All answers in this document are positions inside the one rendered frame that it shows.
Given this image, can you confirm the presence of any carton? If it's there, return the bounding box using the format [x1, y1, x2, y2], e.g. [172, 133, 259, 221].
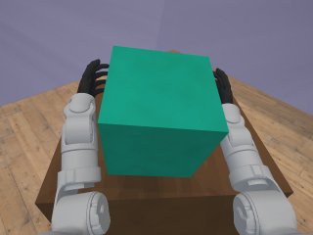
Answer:
[97, 45, 229, 177]

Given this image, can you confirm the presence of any pedestal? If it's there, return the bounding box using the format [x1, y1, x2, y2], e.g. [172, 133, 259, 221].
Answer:
[34, 83, 293, 235]

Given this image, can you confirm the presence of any right robot forearm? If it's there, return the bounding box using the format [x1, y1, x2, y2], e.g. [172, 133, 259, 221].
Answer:
[220, 103, 297, 227]

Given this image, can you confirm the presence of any robot left upper arm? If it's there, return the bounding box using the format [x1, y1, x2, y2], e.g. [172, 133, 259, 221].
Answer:
[36, 191, 111, 235]

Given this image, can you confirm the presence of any robot right hand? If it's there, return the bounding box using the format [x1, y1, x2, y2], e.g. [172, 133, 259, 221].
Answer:
[213, 68, 234, 105]

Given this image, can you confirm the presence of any robot left hand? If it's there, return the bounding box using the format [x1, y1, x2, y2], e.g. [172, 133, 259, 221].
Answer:
[77, 59, 110, 98]

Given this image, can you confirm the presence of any left robot forearm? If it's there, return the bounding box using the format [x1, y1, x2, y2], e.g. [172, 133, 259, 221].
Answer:
[51, 93, 102, 231]

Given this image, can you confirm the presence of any robot right upper arm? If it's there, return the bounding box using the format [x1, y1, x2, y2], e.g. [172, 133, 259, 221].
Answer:
[233, 190, 313, 235]

